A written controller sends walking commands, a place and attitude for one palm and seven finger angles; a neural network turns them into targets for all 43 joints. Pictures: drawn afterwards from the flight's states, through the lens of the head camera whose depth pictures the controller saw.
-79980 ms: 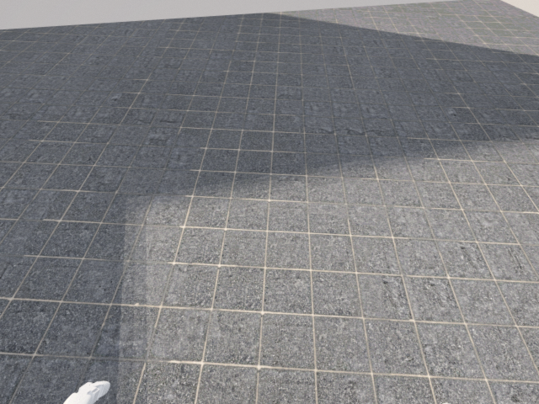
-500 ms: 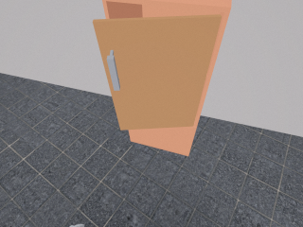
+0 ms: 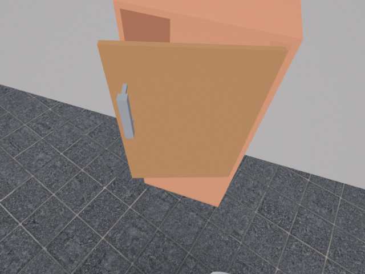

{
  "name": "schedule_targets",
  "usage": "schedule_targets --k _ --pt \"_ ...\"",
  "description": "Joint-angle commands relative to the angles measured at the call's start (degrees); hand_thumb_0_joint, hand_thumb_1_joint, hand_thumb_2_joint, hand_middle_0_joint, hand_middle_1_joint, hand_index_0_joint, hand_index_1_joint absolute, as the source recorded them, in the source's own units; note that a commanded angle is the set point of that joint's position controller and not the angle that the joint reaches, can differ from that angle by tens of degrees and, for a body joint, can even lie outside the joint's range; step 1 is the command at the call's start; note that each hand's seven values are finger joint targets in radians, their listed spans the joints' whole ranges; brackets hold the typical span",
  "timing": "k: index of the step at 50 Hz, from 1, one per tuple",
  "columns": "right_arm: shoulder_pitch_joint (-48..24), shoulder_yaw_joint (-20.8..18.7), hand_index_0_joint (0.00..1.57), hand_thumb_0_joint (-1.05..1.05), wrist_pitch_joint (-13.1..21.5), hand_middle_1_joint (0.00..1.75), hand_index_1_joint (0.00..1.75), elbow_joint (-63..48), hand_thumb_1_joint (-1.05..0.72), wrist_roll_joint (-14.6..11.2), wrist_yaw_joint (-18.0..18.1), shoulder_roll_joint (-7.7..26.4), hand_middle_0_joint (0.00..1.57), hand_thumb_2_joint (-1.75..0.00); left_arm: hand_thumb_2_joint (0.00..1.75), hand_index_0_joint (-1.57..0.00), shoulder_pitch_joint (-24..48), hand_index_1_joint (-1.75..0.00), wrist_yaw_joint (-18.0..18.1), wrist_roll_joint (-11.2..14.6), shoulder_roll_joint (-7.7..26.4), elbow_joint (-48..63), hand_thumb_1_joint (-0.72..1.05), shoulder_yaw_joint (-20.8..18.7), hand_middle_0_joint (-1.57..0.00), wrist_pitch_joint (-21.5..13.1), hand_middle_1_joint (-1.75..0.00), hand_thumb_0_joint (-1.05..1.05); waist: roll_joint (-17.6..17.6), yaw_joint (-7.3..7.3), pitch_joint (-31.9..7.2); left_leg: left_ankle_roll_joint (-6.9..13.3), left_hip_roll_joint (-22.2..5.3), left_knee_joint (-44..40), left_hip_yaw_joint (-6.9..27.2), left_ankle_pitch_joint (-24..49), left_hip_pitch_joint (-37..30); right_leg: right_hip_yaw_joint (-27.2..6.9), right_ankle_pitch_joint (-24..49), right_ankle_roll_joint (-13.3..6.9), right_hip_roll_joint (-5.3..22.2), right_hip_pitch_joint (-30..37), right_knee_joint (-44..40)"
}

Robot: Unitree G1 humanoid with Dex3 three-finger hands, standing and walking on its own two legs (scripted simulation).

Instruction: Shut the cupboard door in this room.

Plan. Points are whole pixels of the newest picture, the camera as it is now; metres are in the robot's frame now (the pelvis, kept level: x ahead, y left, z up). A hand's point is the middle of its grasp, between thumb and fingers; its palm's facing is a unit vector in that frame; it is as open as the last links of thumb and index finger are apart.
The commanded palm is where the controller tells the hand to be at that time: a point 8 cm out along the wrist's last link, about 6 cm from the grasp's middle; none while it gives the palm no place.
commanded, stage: come to a stop and stand still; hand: left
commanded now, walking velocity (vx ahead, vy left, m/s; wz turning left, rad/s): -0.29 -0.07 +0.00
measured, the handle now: (127, 111) +0.48 +0.17 +0.05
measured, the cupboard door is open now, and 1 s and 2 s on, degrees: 20 20 20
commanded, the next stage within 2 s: look again from close up in 1.36 s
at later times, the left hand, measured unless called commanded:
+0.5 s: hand out of the picture +0.12 +0.16 -0.17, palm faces +0.05 -0.97 -0.22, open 7.4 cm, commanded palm none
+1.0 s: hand out of the picture +0.00 +0.17 -0.17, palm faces +0.01 -0.98 -0.21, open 7.4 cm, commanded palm none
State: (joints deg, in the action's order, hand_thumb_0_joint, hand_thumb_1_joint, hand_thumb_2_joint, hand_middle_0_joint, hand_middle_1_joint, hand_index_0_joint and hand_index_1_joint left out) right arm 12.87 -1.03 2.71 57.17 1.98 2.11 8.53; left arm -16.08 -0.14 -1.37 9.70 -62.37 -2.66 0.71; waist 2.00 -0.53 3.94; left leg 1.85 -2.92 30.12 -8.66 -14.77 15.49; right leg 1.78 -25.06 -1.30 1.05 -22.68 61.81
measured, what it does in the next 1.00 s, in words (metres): steps on the spot: right foot, then left foot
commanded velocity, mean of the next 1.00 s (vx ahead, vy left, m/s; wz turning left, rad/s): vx -0.08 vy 0.04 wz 0.00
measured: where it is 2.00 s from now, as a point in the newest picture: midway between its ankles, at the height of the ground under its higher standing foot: outside the picture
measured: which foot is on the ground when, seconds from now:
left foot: down 0.00-0.18, up 0.20-0.52, down 0.54-1.00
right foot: up 0.00-0.16, down 0.18-0.54, up 0.56-0.80, down 0.82-1.00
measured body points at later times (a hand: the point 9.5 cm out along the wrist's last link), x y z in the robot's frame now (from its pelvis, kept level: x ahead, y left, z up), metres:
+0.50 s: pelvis +0.03 -0.03 +0.00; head +0.08 -0.02 +0.45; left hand +0.11 +0.21 -0.15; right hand +0.12 -0.28 -0.15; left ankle -0.01 +0.09 -0.71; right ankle +0.09 -0.17 -0.74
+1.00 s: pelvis -0.01 -0.01 +0.01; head +0.00 -0.02 +0.46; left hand +0.00 +0.22 -0.15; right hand +0.02 -0.24 -0.15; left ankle +0.00 +0.09 -0.74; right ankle -0.03 -0.13 -0.74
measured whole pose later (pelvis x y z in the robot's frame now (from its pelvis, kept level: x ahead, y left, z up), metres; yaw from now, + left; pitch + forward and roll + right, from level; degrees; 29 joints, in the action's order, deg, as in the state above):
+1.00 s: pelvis -0.01 -0.01 +0.01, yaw -1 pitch -1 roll +0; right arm 12.7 -0.8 -0.5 62.2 0.3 1.3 9.9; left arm -15.6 1.9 -0.8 8.8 -62.9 -0.2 0.4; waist -0.3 -0.6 1.9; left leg 1.6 0.6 23.1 -4.5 -11.9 10.1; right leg -0.7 -15.3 -0.3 0.0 -7.8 24.5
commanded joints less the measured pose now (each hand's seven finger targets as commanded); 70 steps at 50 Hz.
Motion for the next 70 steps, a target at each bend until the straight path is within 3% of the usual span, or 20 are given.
schedule_targets --k 1,6,8,9,10,13,15,22,25,27,28,29,32,37,40,42,45,50,57,70 --pt "3.38 -1.16 0.2 0.0 -0.29 0.3 0.3 -0.61 -0.9 -0.23 0.98 8.39 0.2 -0.9 0.9 -0.2 -1.75 -0.3 0.16 0.54 0.35 4.14 0.9 -0.47 -0.2 -0.02 -0.3 0.0 -7.34 0.97 -2.24 6.03 -14.06 -11.62 8.04 34.34 -1.89 -0.49 5.14 1.89 2.62 2.63 -13.97" --pt "0.4 -2.57 0.2 0.0 -2.58 0.3 0.3 -0.19 -0.9 -1.01 0.45 9.79 0.2 -0.9 0.9 -0.2 -4.17 -0.3 0.67 0.07 3.41 4.24 0.9 -1.15 -0.2 0.43 -0.3 0.0 -9.62 2.6 -3.59 3.33 -10.89 -5.52 6.13 20.65 -0.25 2.58 17.2 2.3 0.5 10.74 -29.52" --pt "1.69 -2.82 0.2 0.0 -3.21 0.3 0.3 -0.51 -0.9 -1.48 -0.11 7.3 0.2 -0.9 0.9 -0.2 -3.99 -0.3 1.17 -0.49 7.85 4.88 0.9 -1.75 -0.2 -0.41 -0.3 0.0 -0.94 2.42 -3.65 -1.05 -4.14 1.38 2.91 5.8 2.62 -7.25 35.04 -0.26 6.84 12.19 -34.46" --pt "4.2 -2.73 0.2 0.0 -3.9 0.3 0.3 -0.66 -0.9 -1.79 -0.61 5.24 0.2 -0.9 0.9 -0.2 -1.91 -0.3 1.36 -0.65 11.03 5.65 0.9 -1.93 -0.2 -0.64 -0.3 0.0 7.18 1.12 -3.73 -2.86 1.1 7.06 1.04 -7.47 4.61 -14.29 40.92 -4.68 14.72 11.49 -38.1" --pt "6.15 -2.84 0.2 0.0 -4.82 0.3 0.3 -0.32 -0.9 -1.91 -0.71 4.72 0.2 -0.9 0.9 -0.2 -0.9 -0.3 1.25 -0.47 12.83 6.11 0.9 -1.85 -0.2 -0.62 -0.3 0.0 8.65 0.54 -5.45 -3.06 2.31 15.19 2.24 -17.3 1.14 -15.9 37.9 -8.68 20.32 8.11 -42.88" --pt "3.17 -2.82 0.2 0.0 -5.27 0.3 0.3 -0.78 -0.9 -1.67 -0.26 5.51 0.2 -0.9 0.9 -0.2 1.64 -0.3 2.37 -0.47 11.29 6.57 0.9 -2.21 -0.2 -0.74 -0.3 0.0 12.61 1.75 -5.91 -3.0 1.74 27.98 8.48 -20.09 7.96 -16.86 54.56 -12.04 19.88 13.48 -39.57" --pt "2.03 -2.91 0.2 0.0 -5.06 0.3 0.3 -1.27 -0.9 -1.95 -0.38 6.29 0.2 -0.9 0.9 -0.2 1.81 -0.3 2.77 -0.4 11.13 7.05 0.9 -2.44 -0.2 -0.62 -0.3 0.0 10.32 2.23 -8.68 -3.73 2.55 30.54 9.81 -18.59 10.42 -13.69 61.21 -11.75 19.1 18.77 -37.35" --pt "1.67 -2.48 0.2 0.0 -5.04 0.3 0.3 -2.6 -0.9 -1.77 -1.11 5.19 0.2 -0.9 0.9 -0.2 4.39 -0.3 2.99 -0.74 11.78 8.91 0.9 -3.17 -0.2 0.07 -0.3 0.0 8.4 1.59 -10.49 -4.5 2.85 12.53 8.09 -11.48 4.26 -10.54 49.39 -9.27 17.17 16.7 -37.01" --pt "6.63 -2.45 0.2 0.0 -4.31 0.3 0.3 -1.04 -0.9 -1.51 -1.21 6.35 0.2 -0.9 0.9 -0.2 6.15 -0.3 2.54 0.0 10.48 9.11 0.9 -2.7 -0.2 0.65 -0.3 0.0 6.17 -1.14 -10.37 -3.9 2.24 -7.05 6.65 4.37 -8.63 -7.53 29.88 -3.53 12.2 8.7 -33.27" --pt "3.38 -3.6 0.2 0.0 -3.74 0.3 0.3 -3.33 -0.9 -0.45 -0.93 13.77 0.2 -0.9 0.9 -0.2 5.29 -0.3 2.23 0.7 4.73 10.44 0.9 -1.52 -0.2 1.66 -0.3 0.0 -18.37 -0.27 -6.18 2.69 -14.97 -15.32 24.2 16.14 -4.36 0.46 -2.17 2.57 1.2 -0.25 -22.52" --pt "-0.18 -3.28 0.2 0.0 -4.17 0.3 0.3 -4.53 -0.9 0.01 -0.5 13.76 0.2 -0.9 0.9 -0.2 6.67 -0.3 2.34 0.51 5.85 10.55 0.9 -1.62 -0.2 2.24 -0.3 0.0 -16.02 -0.3 -3.46 7.05 -16.74 -16.19 23.92 15.19 3.4 -3.13 -5.88 2.14 0.26 2.74 -15.28" --pt "-2.72 -2.8 0.2 0.0 -3.85 0.3 0.3 -4.91 -0.9 0.07 0.03 12.35 0.2 -0.9 0.9 -0.2 6.44 -0.3 2.04 0.29 6.04 10.12 0.9 -1.85 -0.2 2.69 -0.3 0.0 -11.86 0.97 -1.3 7.82 -14.62 -16.16 19.77 16.31 4.6 -4.15 -3.75 1.83 0.29 2.56 -10.77" --pt "-2.87 -1.79 0.2 0.0 -3.11 0.3 0.3 -4.34 -0.9 -0.25 0.66 10.28 0.2 -0.9 0.9 -0.2 4.23 -0.3 1.75 0.23 6.05 8.03 0.9 -1.59 -0.2 2.4 -0.3 0.0 -12.22 1.82 -1.52 7.09 -11.02 -11.36 15.27 30.78 -1.19 -4.95 -0.51 1.87 -0.29 0.69 -7.55" --pt "0.49 -1.97 0.2 0.0 -2.63 0.3 0.3 -1.96 -0.9 -0.91 0.52 10.26 0.2 -0.9 0.9 -0.2 2.67 -0.3 1.66 0.69 4.62 6.95 0.9 -0.12 -0.2 1.04 -0.3 0.0 -9.9 0.81 -5.96 7.2 -10.62 -9.02 14.89 33.79 -11.34 -1.61 2.93 2.36 0.12 6.01 -26.3" --pt "0.93 -1.83 0.2 0.0 -2.48 0.3 0.3 -0.79 -0.9 -1.91 0.22 8.56 0.2 -0.9 0.9 -0.2 -2.1 -0.3 2.1 0.55 5.56 4.16 0.9 0.1 -0.2 -0.17 -0.3 0.0 -3.8 1.64 -7.31 2.44 -5.82 -5.23 13.19 20.91 -7.7 -6.38 20.55 0.88 2.1 15.2 -41.68" --pt "1.58 -1.24 0.2 0.0 -2.69 0.3 0.3 -0.63 -0.9 -2.32 -0.34 5.79 0.2 -0.9 0.9 -0.2 0.05 -0.3 2.18 0.45 7.92 3.85 0.9 0.44 -0.2 -0.94 -0.3 0.0 3.06 -0.63 -4.27 -0.96 -1.29 -6.43 9.72 6.12 -5.78 -12.0 25.4 -2.41 9.71 12.55 -43.26" --pt "2.88 -1.07 0.2 0.0 -2.42 0.3 0.3 1.94 -0.9 -1.55 -0.35 6.46 0.2 -0.9 0.9 -0.2 -0.13 -0.3 2.31 0.75 5.65 2.53 0.9 0.95 -0.2 -1.74 -0.3 0.0 7.72 -0.74 -6.05 -0.97 -2.16 -7.58 9.68 13.07 -10.65 -9.18 30.58 -1.78 6.41 12.33 -41.1" --pt "2.83 -0.29 0.2 0.0 -2.47 0.3 0.3 4.67 -0.9 -1.55 -0.51 6.41 0.2 -0.9 0.9 -0.2 -0.78 -0.3 2.29 0.89 4.45 1.14 0.9 1.59 -0.2 -1.1 -0.3 0.0 1.99 -0.01 1.51 -0.76 -2.42 -12.51 10.65 4.97 -7.87 -8.76 13.1 -0.69 4.63 8.73 -45.19" --pt "5.8 0.02 0.2 0.0 -2.97 0.3 0.3 6.6 -0.9 -1.24 -0.36 5.03 0.2 -0.9 0.9 -0.2 -2.52 -0.3 2.13 0.83 4.02 -0.32 0.9 1.55 -0.2 -0.68 -0.3 0.0 -2.21 0.16 3.97 -0.97 -1.65 -14.06 10.39 -1.77 -5.12 -8.83 5.78 -0.72 4.13 7.85 -47.49" --pt "9.37 0.02 0.2 0.0 -1.98 0.3 0.3 7.47 -0.9 -1.37 0.22 4.02 0.2 -0.9 0.9 -0.2 -4.6 -0.3 2.29 1.03 1.58 -1.59 0.9 1.6 -0.2 -1.1 -0.3 0.0 -1.42 0.34 0.76 -0.49 -2.64 -14.12 11.6 1.36 -5.35 -7.32 12.39 -0.69 3.69 10.05 -44.57"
